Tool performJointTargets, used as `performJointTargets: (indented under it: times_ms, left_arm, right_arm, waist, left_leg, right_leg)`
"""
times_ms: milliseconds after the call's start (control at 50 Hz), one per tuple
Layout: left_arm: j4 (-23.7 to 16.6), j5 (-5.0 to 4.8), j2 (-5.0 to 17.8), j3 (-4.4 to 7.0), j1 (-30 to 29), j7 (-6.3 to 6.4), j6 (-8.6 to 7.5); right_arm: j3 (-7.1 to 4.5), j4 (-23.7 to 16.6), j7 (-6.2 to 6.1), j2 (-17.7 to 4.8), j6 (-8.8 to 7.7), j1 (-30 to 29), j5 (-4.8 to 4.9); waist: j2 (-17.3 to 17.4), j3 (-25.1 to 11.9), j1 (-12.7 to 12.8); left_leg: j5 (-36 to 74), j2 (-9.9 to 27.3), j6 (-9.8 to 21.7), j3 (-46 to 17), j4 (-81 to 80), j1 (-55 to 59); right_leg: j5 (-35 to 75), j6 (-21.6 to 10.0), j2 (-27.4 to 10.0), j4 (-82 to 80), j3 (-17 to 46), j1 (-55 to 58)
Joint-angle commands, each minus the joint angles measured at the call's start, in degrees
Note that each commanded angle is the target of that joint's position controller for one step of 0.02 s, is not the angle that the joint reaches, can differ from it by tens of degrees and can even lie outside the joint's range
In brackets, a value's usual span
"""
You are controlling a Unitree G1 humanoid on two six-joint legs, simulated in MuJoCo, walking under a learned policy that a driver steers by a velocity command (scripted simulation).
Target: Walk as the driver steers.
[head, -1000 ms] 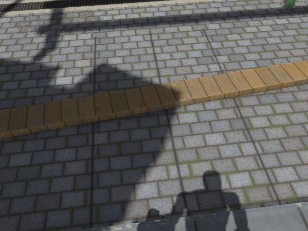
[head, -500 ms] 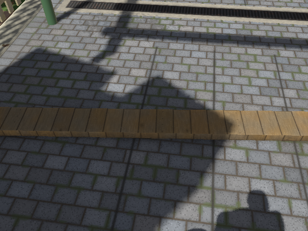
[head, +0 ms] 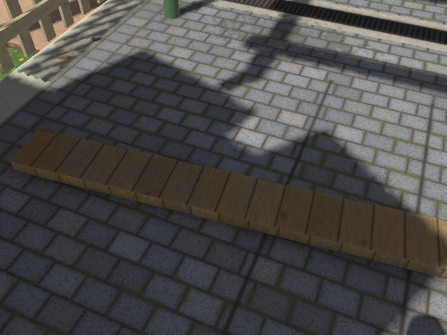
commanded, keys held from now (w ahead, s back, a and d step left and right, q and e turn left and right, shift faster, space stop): w+q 0.08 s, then e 0.92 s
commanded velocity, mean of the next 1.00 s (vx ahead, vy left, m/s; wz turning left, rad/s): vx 0.16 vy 0.00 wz -0.23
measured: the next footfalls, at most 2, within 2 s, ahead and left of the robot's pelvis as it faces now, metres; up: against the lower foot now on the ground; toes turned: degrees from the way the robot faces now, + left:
right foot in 0.28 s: +0.36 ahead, -0.14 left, -0.17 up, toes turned +2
left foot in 0.72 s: +0.42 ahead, +0.07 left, -0.17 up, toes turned -15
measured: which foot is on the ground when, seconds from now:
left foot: down 0.00-0.28, up 0.30-0.70, down 0.72-1.00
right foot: up 0.00-0.26, down 0.28-0.72, up 0.74-1.00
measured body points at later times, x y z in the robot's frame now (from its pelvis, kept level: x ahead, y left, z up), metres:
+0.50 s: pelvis +0.25 -0.06 -0.16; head +0.29 -0.08 +0.29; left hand +0.30 +0.19 -0.29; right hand +0.38 -0.30 -0.29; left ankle +0.26 +0.09 -0.70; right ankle +0.32 -0.14 -0.89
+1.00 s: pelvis +0.33 -0.03 -0.16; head +0.36 -0.02 +0.29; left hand +0.58 +0.17 -0.26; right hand +0.34 -0.33 -0.26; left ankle +0.38 +0.08 -0.89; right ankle +0.32 -0.19 -0.81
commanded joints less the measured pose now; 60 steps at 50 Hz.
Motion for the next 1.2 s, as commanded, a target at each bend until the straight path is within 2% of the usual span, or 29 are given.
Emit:
performJointTargets:
  times_ms: [20,40,80,120,140,180,220,240,260,280,300,320,340,360,400,480,540,620,700,720,740,760,800,880,1000,1120,1160,1180,1200]
  left_arm:
    - [-6.22,0.34,2.20,0.73,-5.52,1.67,-0.72]
    - [-7.98,0.83,0.63,-0.08,-5.48,1.63,0.78]
    - [-8.70,2.71,-1.23,-1.69,-4.15,0.57,0.92]
    - [-8.14,-0.42,-0.28,-1.59,-4.44,0.31,0.74]
    - [-9.83,-1.25,1.08,-1.26,-7.17,0.31,1.38]
    - [-11.20,0.54,6.75,0.46,-10.90,0.13,2.78]
    - [-12.04,1.06,8.02,0.90,-17.13,-0.42,3.10]
    - [-13.94,-8.49,5.51,1.76,-22.01,0.65,1.85]
    - [-11.47,-8.97,4.82,1.91,-16.41,0.51,0.97]
    - [-6.60,-7.66,6.83,3.24,-4.49,0.31,0.60]
    - [-1.80,-6.04,11.56,4.87,10.44,-0.25,1.10]
    - [-0.45,-7.39,12.74,5.29,10.09,-0.70,1.91]
    - [-1.32,-7.73,9.39,4.72,8.13,-0.05,3.32]
    - [-4.05,-6.30,7.01,4.06,2.43,1.11,4.44]
    - [-9.01,-2.90,11.77,4.77,-9.94,3.85,5.67]
    - [-11.50,-3.48,10.17,4.09,-10.33,5.20,5.69]
    - [-11.62,-5.11,7.66,4.22,-7.31,7.43,7.22]
    - [-15.21,-5.88,10.55,6.22,-9.01,7.42,8.68]
    - [-18.13,-5.89,8.56,6.58,-9.78,7.14,9.05]
    - [-18.54,-5.82,6.09,6.05,-8.39,7.09,9.07]
    - [-18.93,-4.35,0.94,4.89,-4.50,6.69,9.09]
    - [-22.85,-5.49,5.12,6.01,-7.87,6.56,7.90]
    - [-21.54,-4.86,12.06,8.47,-10.05,6.40,7.90]
    - [-21.57,-5.23,8.33,7.72,-9.11,4.83,9.69]
    - [-26.64,-5.32,4.58,5.33,-18.11,3.08,9.12]
    - [-26.96,-6.12,6.30,6.63,-15.57,1.50,8.46]
    - [-25.14,-5.95,10.16,8.61,-9.67,2.08,8.25]
    - [-26.47,-5.59,18.61,10.26,-8.80,2.63,7.93]
    - [-26.78,-3.23,16.78,9.58,-5.17,2.05,7.20]
  right_arm:
    - [1.48,-5.73,0.60,-2.09,-1.52,-2.92,0.81]
    - [1.29,-4.36,0.37,-3.85,-1.79,0.60,0.77]
    - [3.14,-6.26,-1.23,0.72,-3.44,-0.02,0.00]
    - [2.62,-7.79,-2.47,-2.27,-3.31,-0.57,-0.91]
    - [2.46,-6.82,-2.17,-3.48,-3.16,1.71,-1.17]
    - [2.70,-6.39,-1.93,-3.51,-3.49,6.00,0.91]
    - [3.05,-3.64,-2.82,-2.73,-2.79,13.48,2.72]
    - [0.55,-3.25,-6.57,-4.16,0.63,8.32,9.65]
    - [0.87,-1.89,-7.55,-4.16,2.59,9.85,7.76]
    - [0.80,-0.12,-7.27,-2.60,3.12,13.47,5.76]
    - [1.78,1.67,-5.52,2.31,2.36,20.02,4.96]
    - [2.75,-0.69,-4.90,0.47,1.42,21.33,7.01]
    - [2.55,-3.04,-4.87,-2.07,0.91,15.16,7.22]
    - [2.22,-6.50,-5.50,-2.62,1.28,4.82,7.17]
    - [2.76,-12.37,-8.09,-0.17,3.85,-5.15,7.15]
    - [0.33,-14.61,-9.89,-2.42,5.20,-7.14,4.37]
    - [1.01,-17.19,-9.21,1.51,4.25,-12.67,4.23]
    - [-0.08,-19.02,-7.27,-0.69,5.25,-17.55,5.78]
    - [-2.18,-18.44,-6.23,-3.56,4.78,-13.39,5.09]
    - [-3.03,-17.76,-6.16,-5.43,4.44,-9.46,4.53]
    - [-3.70,-17.34,-6.45,-8.57,4.50,-5.53,3.28]
    - [-4.47,-16.82,-5.70,-10.23,4.45,-4.77,2.11]
    - [-3.50,-18.57,-5.66,-5.74,4.03,-11.02,3.36]
    - [-2.52,-18.95,-6.10,-4.89,4.78,-15.67,4.03]
    - [-3.35,-18.13,-7.48,-9.34,5.63,-10.25,4.20]
    - [-4.71,-18.48,-6.56,-12.79,6.04,-9.39,5.91]
    - [-3.96,-17.80,-5.72,-8.87,5.67,-5.58,5.07]
    - [-2.13,-21.67,-4.88,-4.07,5.17,-5.65,2.01]
    - [-2.71,-23.26,-4.79,-7.10,4.00,-12.80,3.56]
  waist:
    - [0.93,8.32,1.80]
    - [4.44,4.85,2.23]
    - [1.27,3.78,1.17]
    - [-0.84,2.69,0.01]
    - [0.36,4.08,0.51]
    - [1.07,6.80,0.40]
    - [1.12,8.78,-4.36]
    - [2.60,7.75,-6.89]
    - [-1.34,5.23,-4.50]
    - [-4.57,-0.34,-1.47]
    - [-13.04,-13.62,1.46]
    - [-15.71,-23.06,1.61]
    - [-11.35,-26.24,3.66]
    - [-4.34,-20.75,4.19]
    - [6.42,-15.00,-0.25]
    - [-3.06,-2.91,-2.53]
    - [-5.98,-6.40,-1.35]
    - [-9.24,-6.75,-0.42]
    - [-9.47,-3.57,-2.70]
    - [-6.33,-6.08,-3.33]
    - [8.86,-11.37,-1.67]
    - [19.25,-10.76,-2.03]
    - [11.47,-5.92,-0.69]
    - [7.98,-2.89,1.86]
    - [10.34,-3.81,-1.88]
    - [11.64,-3.69,-0.93]
    - [2.18,-6.07,0.40]
    - [-19.59,-7.12,-2.05]
    - [-16.43,-14.34,4.54]
  left_leg:
    - [20.99,18.99,17.35,-20.44,-13.11,-12.22]
    - [19.06,17.20,18.30,-22.06,-11.97,-15.43]
    - [11.50,11.33,13.63,-19.81,-3.26,-17.34]
    - [-1.30,2.34,6.22,-7.30,3.67,-30.92]
    - [-3.56,3.14,5.76,-9.10,4.43,-35.19]
    - [-6.24,6.39,5.13,-13.89,11.12,-26.84]
    - [-0.14,10.23,4.19,-18.82,18.64,-8.97]
    - [8.33,7.11,3.16,-16.58,24.10,-0.30]
    - [14.58,6.37,2.82,-13.85,32.13,-0.71]
    - [11.60,4.12,1.40,-10.03,44.33,-7.59]
    - [-22.75,-1.37,-4.03,-2.94,69.48,-28.03]
    - [-36.30,0.25,-8.57,-3.58,88.87,-42.65]
    - [-33.31,4.47,-9.07,-5.60,89.07,-47.49]
    - [-29.57,6.27,-9.49,-4.48,85.88,-48.29]
    - [-17.69,8.97,-10.60,-6.53,77.32,-41.03]
    - [-0.46,5.68,-9.86,-6.82,59.14,-34.94]
    - [13.27,2.61,-11.01,-4.48,23.13,-22.34]
    - [8.85,1.69,-11.45,-6.67,10.60,-13.49]
    - [7.35,3.00,-7.66,-6.92,-6.48,-1.03]
    - [9.01,9.08,-5.50,-9.83,-9.64,9.15]
    - [20.53,22.41,-0.06,-20.98,-8.04,20.42]
    - [17.12,29.40,9.32,-37.29,-13.89,19.04]
    - [13.55,24.60,7.77,-27.40,-13.87,13.03]
    - [14.45,17.15,4.99,-12.61,-14.67,0.50]
    - [13.14,19.80,6.19,-7.48,-14.22,2.55]
    - [12.48,22.26,2.43,-5.58,-6.83,0.95]
    - [9.65,18.04,-3.91,1.60,8.62,-8.07]
    - [-20.44,9.78,-10.31,6.84,32.27,-28.34]
    - [-22.16,6.03,-10.62,-5.14,40.47,-33.43]
  right_leg:
    - [14.03,-1.74,-3.91,-26.40,2.28,-9.93]
    - [13.55,-1.01,-2.81,-24.94,1.27,-7.44]
    - [39.66,-2.10,-3.75,-35.23,6.11,-9.98]
    - [64.21,-0.90,-0.26,-51.64,-1.39,9.53]
    - [64.31,0.22,0.13,-48.84,-2.70,14.02]
    - [56.95,0.79,-1.68,-52.00,-2.43,8.82]
    - [54.53,0.45,-3.61,-65.72,-0.95,-0.78]
    - [57.93,-1.23,-2.27,-75.49,3.26,-7.54]
    - [63.89,-2.28,-0.59,-78.87,-0.47,0.14]
    - [82.58,-3.48,-1.27,-73.39,-2.14,15.63]
    - [108.42,-10.92,-10.83,-56.92,3.25,46.55]
    - [101.68,-19.08,-17.66,-48.24,15.12,61.16]
    - [86.34,-19.83,-17.08,-50.89,17.75,59.10]
    - [77.67,-18.26,-14.95,-54.59,16.71,49.34]
    - [49.86,-22.26,-20.89,-65.67,29.32,24.26]
    - [44.15,-17.87,-7.67,-67.45,17.95,2.44]
    - [43.47,-12.91,-0.05,-67.25,9.91,2.17]
    - [19.19,-12.69,-3.43,-69.83,18.49,2.10]
    - [12.14,-9.43,-0.45,-65.85,23.84,0.25]
    - [7.32,-6.66,2.02,-58.96,21.89,-5.36]
    - [-4.86,-2.28,10.34,-39.35,11.90,-14.31]
    - [-9.01,-0.06,12.53,-30.07,10.77,-26.05]
    - [1.01,2.40,8.91,-18.00,10.14,-27.93]
    - [13.27,4.43,7.29,-13.04,3.52,-19.28]
    - [15.96,5.30,2.93,-31.75,-1.73,-14.27]
    - [13.66,-1.11,5.11,-53.20,-6.70,1.24]
    - [29.41,-4.79,3.56,-61.99,-0.83,17.35]
    - [55.94,-13.09,-13.45,-60.96,23.99,28.93]
    - [54.72,-22.84,-18.64,-64.90,31.83,28.77]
